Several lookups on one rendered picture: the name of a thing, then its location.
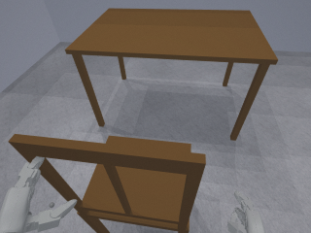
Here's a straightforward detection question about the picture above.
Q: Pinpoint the chair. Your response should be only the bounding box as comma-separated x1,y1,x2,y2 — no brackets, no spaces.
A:
8,134,206,233

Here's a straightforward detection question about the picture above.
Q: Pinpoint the robot right hand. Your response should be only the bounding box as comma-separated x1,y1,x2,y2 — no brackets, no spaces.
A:
227,190,266,233

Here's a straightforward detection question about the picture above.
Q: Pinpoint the robot left hand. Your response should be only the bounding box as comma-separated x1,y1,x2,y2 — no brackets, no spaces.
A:
0,156,78,233

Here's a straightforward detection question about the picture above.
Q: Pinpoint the table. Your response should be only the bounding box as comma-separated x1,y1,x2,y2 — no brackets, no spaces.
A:
65,8,278,141

